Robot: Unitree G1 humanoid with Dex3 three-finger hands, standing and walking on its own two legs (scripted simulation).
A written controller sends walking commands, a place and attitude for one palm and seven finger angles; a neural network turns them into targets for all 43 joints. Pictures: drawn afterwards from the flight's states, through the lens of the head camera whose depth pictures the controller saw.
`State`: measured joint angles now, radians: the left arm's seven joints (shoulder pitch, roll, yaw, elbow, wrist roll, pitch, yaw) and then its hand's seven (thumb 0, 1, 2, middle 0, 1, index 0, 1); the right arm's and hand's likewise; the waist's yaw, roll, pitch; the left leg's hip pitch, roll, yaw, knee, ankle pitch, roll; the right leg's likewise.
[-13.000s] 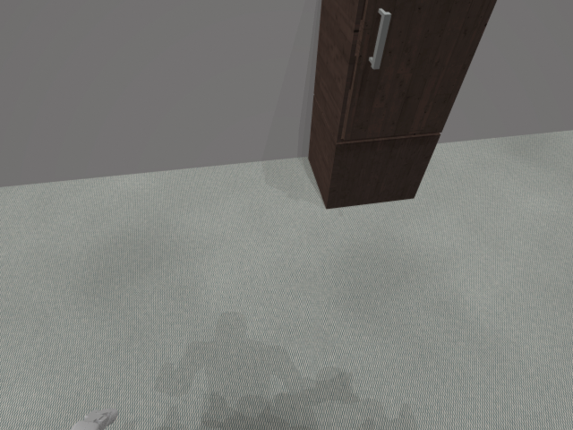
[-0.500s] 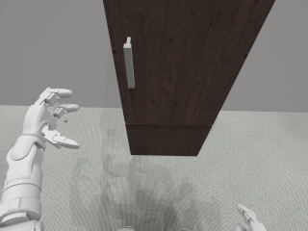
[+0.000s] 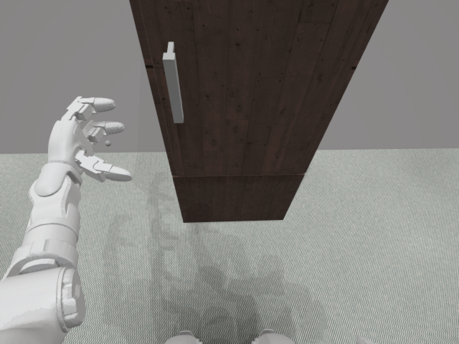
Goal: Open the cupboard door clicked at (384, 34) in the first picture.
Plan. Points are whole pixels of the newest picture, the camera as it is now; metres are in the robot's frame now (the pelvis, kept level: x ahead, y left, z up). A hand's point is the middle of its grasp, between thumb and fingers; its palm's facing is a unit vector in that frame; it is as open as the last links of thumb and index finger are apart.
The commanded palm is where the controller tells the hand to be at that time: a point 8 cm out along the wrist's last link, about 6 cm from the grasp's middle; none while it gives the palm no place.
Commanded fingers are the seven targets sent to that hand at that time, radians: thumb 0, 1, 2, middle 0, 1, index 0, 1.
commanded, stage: move the hooked fingers beside the handle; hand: left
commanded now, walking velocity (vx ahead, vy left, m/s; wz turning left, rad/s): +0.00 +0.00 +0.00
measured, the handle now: (175, 85) +0.60 +0.11 +0.08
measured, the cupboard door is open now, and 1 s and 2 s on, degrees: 0 0 0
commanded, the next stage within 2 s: slide the fingers in behind the handle in 1.44 s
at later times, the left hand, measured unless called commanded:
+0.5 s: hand (133, 110) +0.53 +0.19 +0.08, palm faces +0.00 -1.00 +0.01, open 14.0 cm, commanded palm +0.51 +0.23 +0.08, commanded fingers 0.00 -0.50 0.30 -0.30 -1.20 -0.30 -1.20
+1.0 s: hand (140, 107) +0.55 +0.18 +0.07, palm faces +0.03 -1.00 +0.01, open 14.0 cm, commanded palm +0.52 +0.22 +0.08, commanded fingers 0.00 -0.50 0.30 -0.30 -1.20 -0.30 -1.20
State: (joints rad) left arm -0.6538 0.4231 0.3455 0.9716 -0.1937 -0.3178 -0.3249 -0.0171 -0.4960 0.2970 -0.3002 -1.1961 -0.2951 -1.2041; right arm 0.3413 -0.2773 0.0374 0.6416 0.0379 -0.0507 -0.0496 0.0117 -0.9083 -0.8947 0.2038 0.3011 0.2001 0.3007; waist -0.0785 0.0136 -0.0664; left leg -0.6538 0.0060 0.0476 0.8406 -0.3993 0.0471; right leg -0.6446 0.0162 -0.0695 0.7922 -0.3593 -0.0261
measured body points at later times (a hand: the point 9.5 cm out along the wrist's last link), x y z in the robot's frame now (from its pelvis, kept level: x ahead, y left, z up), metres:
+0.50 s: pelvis +0.01 +0.00 -0.01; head +0.13 +0.02 +0.42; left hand +0.52 +0.24 +0.08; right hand -0.02 -0.27 -0.12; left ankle +0.01 +0.09 -0.70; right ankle +0.02 -0.11 -0.70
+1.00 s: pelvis +0.02 +0.01 -0.01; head +0.15 +0.02 +0.42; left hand +0.54 +0.23 +0.07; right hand -0.02 -0.25 -0.12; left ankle +0.01 +0.09 -0.70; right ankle +0.02 -0.11 -0.70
